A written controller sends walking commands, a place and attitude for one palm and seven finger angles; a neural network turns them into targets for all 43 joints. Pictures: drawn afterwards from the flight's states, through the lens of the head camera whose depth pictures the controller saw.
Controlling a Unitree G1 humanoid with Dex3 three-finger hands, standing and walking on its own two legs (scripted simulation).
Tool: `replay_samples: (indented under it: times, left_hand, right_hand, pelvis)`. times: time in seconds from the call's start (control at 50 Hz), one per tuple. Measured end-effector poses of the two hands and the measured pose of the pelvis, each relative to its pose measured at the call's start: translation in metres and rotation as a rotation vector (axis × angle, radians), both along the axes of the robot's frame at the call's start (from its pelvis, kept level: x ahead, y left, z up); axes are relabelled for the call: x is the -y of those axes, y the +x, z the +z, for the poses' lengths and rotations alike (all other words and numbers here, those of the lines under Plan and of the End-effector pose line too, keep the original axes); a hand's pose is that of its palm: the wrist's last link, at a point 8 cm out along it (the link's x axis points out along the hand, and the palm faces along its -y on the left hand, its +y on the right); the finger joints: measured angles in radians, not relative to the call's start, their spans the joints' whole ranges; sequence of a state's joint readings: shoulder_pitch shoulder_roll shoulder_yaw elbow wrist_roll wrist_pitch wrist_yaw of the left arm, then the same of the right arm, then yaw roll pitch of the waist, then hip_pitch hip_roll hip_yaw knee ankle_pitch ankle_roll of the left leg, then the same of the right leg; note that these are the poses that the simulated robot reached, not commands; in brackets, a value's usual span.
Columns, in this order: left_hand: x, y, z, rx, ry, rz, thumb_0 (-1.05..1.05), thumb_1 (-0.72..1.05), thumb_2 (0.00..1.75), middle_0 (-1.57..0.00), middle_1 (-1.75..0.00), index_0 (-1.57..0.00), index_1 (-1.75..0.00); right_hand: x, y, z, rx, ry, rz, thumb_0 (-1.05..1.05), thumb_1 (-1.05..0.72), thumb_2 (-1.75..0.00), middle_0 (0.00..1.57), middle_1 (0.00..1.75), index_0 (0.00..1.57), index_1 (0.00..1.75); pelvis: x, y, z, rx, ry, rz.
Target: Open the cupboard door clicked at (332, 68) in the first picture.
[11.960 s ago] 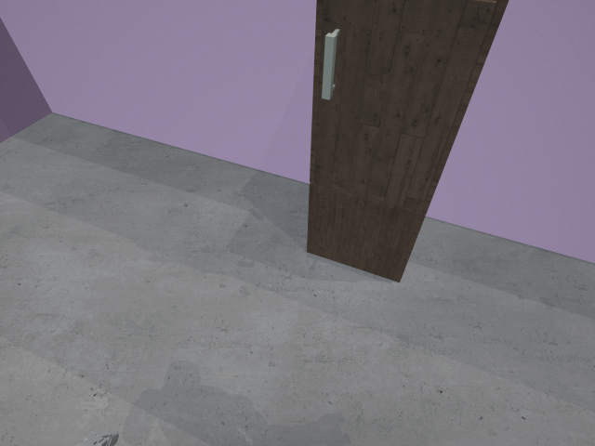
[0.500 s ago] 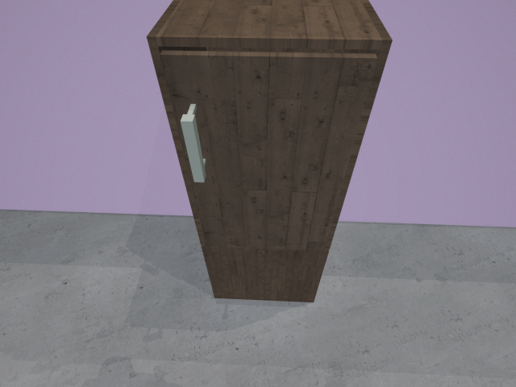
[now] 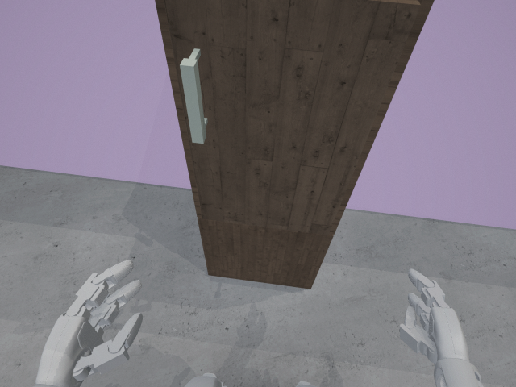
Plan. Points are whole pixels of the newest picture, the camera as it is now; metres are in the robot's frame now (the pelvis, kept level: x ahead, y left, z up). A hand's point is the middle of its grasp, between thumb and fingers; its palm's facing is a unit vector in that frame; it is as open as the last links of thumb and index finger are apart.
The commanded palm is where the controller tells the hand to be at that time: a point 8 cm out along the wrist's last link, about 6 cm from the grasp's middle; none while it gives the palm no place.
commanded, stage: raise the hand with hooked fingers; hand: left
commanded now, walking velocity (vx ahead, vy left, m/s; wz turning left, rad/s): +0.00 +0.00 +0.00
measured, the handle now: (197, 98) +0.55 +0.16 +0.15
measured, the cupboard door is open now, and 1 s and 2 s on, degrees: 0 0 0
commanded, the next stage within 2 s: move the hooked fingers beside the handle in 1.68 s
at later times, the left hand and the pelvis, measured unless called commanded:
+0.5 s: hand (80, 285) +0.22 +0.25 +0.09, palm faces -0.03 -1.00 -0.05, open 11.6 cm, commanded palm +0.20 +0.30 +0.10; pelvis +0.00 +0.02 +0.02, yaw +0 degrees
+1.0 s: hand (33, 230) +0.26 +0.30 +0.14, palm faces +0.00 -1.00 -0.05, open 13.9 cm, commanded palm +0.24 +0.35 +0.15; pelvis +0.00 +0.04 +0.04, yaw +1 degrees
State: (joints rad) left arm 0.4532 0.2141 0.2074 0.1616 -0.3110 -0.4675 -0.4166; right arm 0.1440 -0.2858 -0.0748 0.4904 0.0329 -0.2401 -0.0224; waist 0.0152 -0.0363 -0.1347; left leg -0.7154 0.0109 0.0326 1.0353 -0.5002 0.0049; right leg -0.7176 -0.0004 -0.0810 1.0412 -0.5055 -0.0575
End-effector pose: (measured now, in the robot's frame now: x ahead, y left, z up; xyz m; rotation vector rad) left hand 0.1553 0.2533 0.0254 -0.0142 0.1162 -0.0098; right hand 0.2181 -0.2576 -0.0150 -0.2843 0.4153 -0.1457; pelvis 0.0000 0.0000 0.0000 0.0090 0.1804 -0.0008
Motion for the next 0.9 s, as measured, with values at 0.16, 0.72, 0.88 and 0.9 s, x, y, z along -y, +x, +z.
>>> replay_samples:
  times: [0.16, 0.72, 0.88, 0.9]
  left_hand:
    - [-0.022, -0.001, 0.027, 0.101, 0.073, 0.046, 0.02, 0.42, 0.69, -0.23, -0.6, -0.24, -0.61]
    - [-0.072, 0.062, 0.087, 0.118, 0.071, -0.004, 0.0, -0.23, 0.41, -0.28, -1.02, -0.28, -1.03]
    - [-0.092, 0.076, 0.105, 0.109, 0.061, 0.009, 0.0, -0.41, 0.34, -0.29, -1.13, -0.3, -1.14]
    - [-0.094, 0.077, 0.108, 0.109, 0.061, 0.01, 0.0, -0.42, 0.33, -0.29, -1.14, -0.3, -1.15]
  right_hand:
    - [-0.038, -0.002, -0.033, -0.119, 0.029, 0.084, 0.01, -0.91, -0.9, 0.2, 0.3, 0.2, 0.3]
    - [-0.043, -0.069, -0.008, -0.182, 0.018, -0.04, 0.02, -0.9, -0.9, 0.2, 0.3, 0.2, 0.3]
    - [-0.065, -0.053, 0.001, -0.147, 0.048, 0.015, 0.02, -0.9, -0.9, 0.2, 0.3, 0.2, 0.3]
    - [-0.067, -0.052, 0.002, -0.148, 0.051, 0.02, 0.01, -0.9, -0.9, 0.2, 0.3, 0.21, 0.3]
  pelvis:
    - [0.0, -0.002, -0.005, -0.01, -0.047, 0.04]
    - [-0.034, -0.005, 0.031, 0.08, -0.047, 0.012]
    - [-0.036, -0.004, 0.039, 0.11, -0.047, 0.016]
    - [-0.036, -0.004, 0.04, 0.113, -0.047, 0.017]
